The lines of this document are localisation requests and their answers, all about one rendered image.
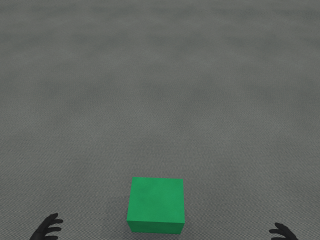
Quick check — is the carton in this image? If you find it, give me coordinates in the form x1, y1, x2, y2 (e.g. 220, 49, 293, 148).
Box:
126, 177, 185, 234

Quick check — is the robot left hand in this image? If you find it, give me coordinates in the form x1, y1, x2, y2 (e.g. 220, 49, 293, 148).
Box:
29, 213, 63, 240

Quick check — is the robot right hand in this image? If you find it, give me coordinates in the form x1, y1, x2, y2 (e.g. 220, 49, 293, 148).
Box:
269, 222, 298, 240

